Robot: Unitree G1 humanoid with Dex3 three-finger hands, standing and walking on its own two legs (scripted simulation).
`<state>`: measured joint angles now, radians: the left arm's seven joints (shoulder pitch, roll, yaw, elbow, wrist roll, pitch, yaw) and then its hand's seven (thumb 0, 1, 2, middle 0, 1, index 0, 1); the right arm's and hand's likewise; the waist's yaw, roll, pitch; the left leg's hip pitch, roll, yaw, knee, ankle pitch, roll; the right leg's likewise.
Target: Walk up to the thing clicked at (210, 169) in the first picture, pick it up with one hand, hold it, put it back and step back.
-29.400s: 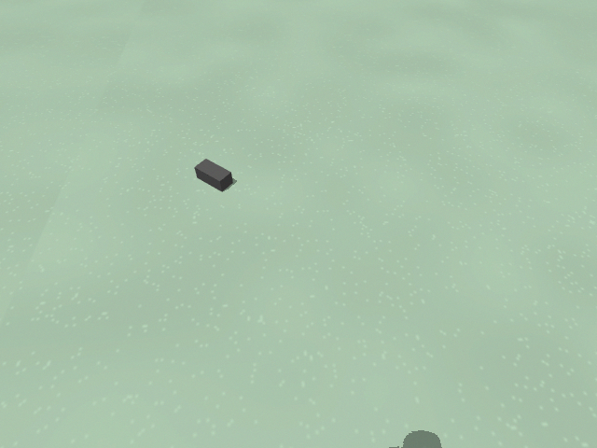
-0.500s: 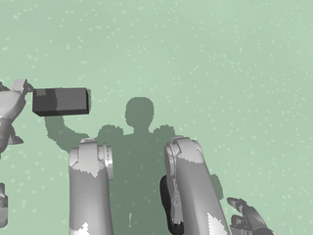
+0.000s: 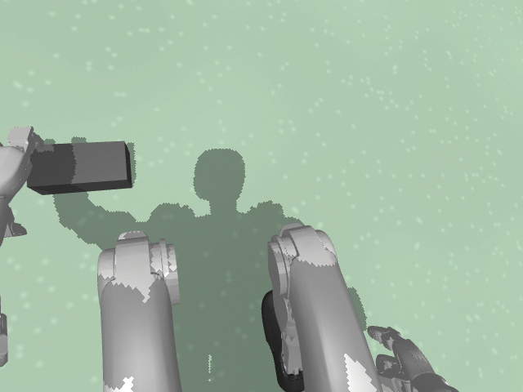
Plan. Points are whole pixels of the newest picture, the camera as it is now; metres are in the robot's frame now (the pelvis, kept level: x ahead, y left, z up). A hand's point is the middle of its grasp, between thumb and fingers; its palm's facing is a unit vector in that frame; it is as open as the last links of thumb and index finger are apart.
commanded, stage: rise first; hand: left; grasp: from above
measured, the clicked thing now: (83, 168) +0.47 +0.29 -0.30
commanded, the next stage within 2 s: approach in 1.72 s
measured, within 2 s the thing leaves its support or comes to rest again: neither
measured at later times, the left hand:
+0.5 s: hand (24, 188) +0.40 +0.34 -0.18, palm faces -0.44 -0.09 -0.89, open 14.2 cm
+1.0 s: hand (32, 179) +0.41 +0.33 -0.19, palm faces -0.44 -0.08 -0.89, open 14.2 cm
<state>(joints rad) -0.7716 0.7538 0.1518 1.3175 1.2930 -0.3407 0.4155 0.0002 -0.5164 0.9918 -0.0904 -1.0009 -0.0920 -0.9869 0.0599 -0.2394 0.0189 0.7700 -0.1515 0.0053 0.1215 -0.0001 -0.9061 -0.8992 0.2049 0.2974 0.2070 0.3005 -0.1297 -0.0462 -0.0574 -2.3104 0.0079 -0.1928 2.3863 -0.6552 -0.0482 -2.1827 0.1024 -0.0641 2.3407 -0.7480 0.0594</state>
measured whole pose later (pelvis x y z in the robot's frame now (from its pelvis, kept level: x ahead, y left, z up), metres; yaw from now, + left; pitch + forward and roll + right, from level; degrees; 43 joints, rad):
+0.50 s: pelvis +0.00 +0.00 -0.01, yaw -1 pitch +32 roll -8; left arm -0.81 0.77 0.15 1.37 1.29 -0.33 0.43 0.00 -0.54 1.02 -0.09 -1.01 -0.09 -1.01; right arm 0.07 -0.25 0.04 0.78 -0.17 0.00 0.12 0.00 -0.91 -0.90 0.20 0.30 0.21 0.30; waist -0.16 -0.05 -0.04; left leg -2.33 0.01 -0.21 2.42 -0.66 -0.06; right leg -2.21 0.11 -0.08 2.37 -0.74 0.06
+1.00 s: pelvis +0.00 +0.00 -0.01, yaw -1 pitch +32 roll -9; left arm -0.86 0.79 0.13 1.43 1.30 -0.31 0.44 0.00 -0.56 1.03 -0.09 -1.02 -0.08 -1.02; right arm 0.08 -0.25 0.08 0.77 -0.17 -0.02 0.13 0.00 -0.91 -0.90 0.20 0.30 0.21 0.30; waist -0.19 -0.05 -0.03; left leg -2.34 0.01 -0.22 2.43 -0.65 -0.06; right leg -2.21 0.11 -0.08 2.37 -0.73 0.06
